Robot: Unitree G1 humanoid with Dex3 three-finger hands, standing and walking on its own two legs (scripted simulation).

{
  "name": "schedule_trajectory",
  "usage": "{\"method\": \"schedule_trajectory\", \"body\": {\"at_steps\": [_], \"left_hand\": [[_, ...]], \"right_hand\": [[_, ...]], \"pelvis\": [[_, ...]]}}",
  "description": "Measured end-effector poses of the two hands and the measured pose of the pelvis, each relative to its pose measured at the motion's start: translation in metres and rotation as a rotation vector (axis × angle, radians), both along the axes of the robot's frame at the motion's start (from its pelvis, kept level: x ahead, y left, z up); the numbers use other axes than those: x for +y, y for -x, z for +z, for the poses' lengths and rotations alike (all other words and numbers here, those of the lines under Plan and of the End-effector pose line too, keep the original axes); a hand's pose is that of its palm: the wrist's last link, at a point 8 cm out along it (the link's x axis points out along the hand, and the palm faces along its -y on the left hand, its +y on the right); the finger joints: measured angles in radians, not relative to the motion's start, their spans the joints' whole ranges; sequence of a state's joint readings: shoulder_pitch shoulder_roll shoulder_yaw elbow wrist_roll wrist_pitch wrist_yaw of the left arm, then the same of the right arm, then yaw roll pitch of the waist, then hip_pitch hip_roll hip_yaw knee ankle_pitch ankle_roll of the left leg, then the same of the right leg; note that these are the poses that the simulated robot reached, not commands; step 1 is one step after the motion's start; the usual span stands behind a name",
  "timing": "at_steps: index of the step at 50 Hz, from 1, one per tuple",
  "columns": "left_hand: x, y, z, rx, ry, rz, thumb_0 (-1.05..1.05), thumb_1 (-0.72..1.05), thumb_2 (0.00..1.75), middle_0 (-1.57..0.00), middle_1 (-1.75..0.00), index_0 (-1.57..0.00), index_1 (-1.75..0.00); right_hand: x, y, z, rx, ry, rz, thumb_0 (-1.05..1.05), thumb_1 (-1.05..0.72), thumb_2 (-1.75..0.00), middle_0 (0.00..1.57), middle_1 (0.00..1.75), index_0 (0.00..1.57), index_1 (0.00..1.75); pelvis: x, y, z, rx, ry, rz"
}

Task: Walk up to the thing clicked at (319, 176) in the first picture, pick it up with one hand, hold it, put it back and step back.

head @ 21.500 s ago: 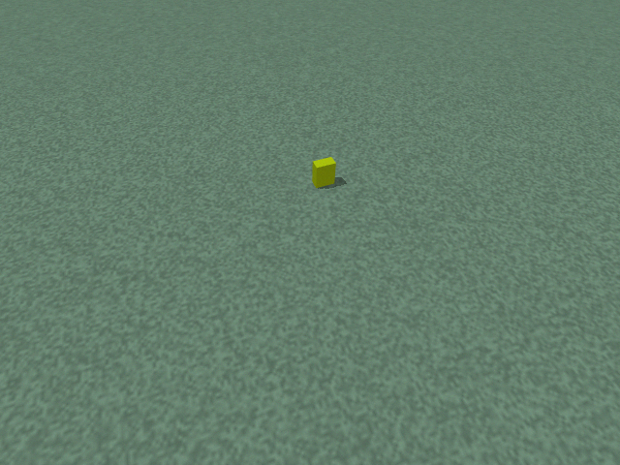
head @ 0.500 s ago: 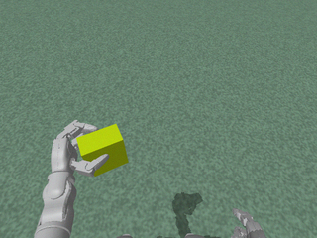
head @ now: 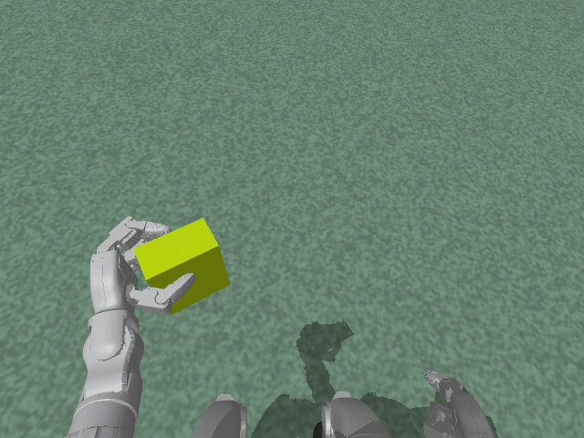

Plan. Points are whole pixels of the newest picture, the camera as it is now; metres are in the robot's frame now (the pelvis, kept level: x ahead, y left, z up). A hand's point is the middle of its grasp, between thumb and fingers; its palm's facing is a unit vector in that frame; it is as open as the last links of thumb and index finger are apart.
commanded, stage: crouch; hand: left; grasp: from the side
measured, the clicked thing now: (186, 268) +0.35 +0.15 -0.04
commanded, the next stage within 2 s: lower in 1.62 s
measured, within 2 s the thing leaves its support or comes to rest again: neither
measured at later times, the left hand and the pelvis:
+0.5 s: hand (180, 294) +0.39 +0.21 -0.25, palm faces +0.24 -0.97 -0.03, open 9.5 cm; pelvis -0.05 +0.00 -0.21, yaw -2 degrees
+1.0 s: hand (191, 308) +0.41 +0.22 -0.42, palm faces +0.25 -0.97 -0.01, open 9.5 cm; pelvis -0.09 +0.01 -0.36, yaw -6 degrees
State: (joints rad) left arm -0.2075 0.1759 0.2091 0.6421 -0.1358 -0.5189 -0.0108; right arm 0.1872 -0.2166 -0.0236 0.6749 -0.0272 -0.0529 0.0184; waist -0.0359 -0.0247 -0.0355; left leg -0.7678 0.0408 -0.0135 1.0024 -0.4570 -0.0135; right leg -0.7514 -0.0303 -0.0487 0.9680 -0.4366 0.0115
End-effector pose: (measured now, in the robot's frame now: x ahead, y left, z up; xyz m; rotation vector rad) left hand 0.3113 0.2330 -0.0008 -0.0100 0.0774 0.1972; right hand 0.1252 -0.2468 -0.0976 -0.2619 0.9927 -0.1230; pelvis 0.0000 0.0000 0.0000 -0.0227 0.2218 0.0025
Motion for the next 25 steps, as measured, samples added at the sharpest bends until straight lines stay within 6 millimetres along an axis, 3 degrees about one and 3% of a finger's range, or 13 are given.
{"method": "schedule_trajectory", "body": {"at_steps": [5,11,18,25], "left_hand": [[0.004,-0.01,-0.048,-0.02,-0.014,-0.014,-0.01,-0.38,1.07,-0.8,-1.08,-0.81,-1.08],[0.009,-0.028,-0.114,-0.077,-0.022,0.003,-0.01,-0.38,1.07,-0.8,-1.09,-0.81,-1.08],[0.012,-0.038,-0.186,-0.05,-0.039,0.023,-0.01,-0.39,1.09,-0.79,-1.1,-0.8,-1.1],[0.024,-0.044,-0.245,-0.045,-0.039,0.049,-0.01,-0.39,1.09,-0.78,-1.11,-0.79,-1.11]], "right_hand": [[-0.007,0.011,-0.036,0.045,0.027,0.015,0.0,-0.9,-0.91,0.2,0.3,0.2,0.3],[-0.014,0.024,-0.102,0.1,0.044,0.029,0.0,-0.9,-0.91,0.2,0.3,0.2,0.3],[-0.009,0.041,-0.178,0.187,0.008,0.033,0.0,-0.91,-0.91,0.2,0.3,0.2,0.3],[-0.007,0.065,-0.233,0.259,0.007,0.045,0.0,-0.92,-0.91,0.2,0.3,0.2,0.3]], "pelvis": [[0.0,0.007,-0.037,0.113,0.009,-0.002],[0.001,0.018,-0.1,0.236,0.018,-0.011],[0.001,0.031,-0.16,0.324,0.021,-0.022],[0.0,0.047,-0.21,0.366,0.025,-0.028]]}}
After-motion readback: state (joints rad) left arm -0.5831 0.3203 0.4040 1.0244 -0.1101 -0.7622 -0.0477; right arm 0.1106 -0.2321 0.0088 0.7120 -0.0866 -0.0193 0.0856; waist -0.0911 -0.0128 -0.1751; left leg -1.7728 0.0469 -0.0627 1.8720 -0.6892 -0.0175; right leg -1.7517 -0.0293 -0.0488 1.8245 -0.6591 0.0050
